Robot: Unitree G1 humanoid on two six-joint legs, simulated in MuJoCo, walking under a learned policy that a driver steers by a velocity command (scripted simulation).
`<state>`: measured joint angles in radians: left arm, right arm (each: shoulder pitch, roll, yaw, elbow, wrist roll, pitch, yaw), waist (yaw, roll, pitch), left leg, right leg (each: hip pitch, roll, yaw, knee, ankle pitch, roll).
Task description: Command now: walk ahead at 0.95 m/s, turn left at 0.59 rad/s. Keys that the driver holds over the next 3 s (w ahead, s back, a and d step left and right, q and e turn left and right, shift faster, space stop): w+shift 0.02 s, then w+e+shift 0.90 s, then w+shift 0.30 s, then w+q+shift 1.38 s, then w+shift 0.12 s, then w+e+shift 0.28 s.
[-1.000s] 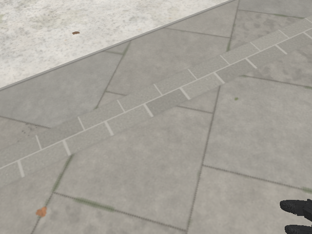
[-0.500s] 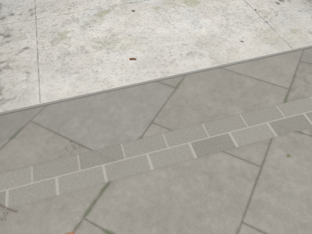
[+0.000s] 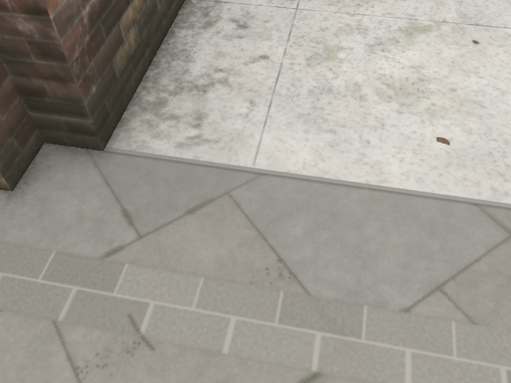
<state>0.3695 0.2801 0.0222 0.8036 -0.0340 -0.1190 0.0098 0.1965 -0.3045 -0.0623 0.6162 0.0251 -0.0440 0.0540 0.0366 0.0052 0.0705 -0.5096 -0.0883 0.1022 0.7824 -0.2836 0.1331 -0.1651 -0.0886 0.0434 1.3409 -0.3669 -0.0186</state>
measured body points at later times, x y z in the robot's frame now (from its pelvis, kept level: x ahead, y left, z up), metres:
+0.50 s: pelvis +0.46 -0.05 +0.01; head +0.48 -0.05 +0.46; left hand +0.60 +0.21 -0.10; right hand +0.54 -0.33 -0.09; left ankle +0.28 +0.11 -0.56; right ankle +0.55 -0.10 -0.70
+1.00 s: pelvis +0.91 -0.12 +0.04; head +0.91 -0.14 +0.49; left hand +1.19 +0.01 -0.05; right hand +0.81 -0.41 -0.06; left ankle +1.00 -0.02 -0.70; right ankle +0.79 -0.16 -0.59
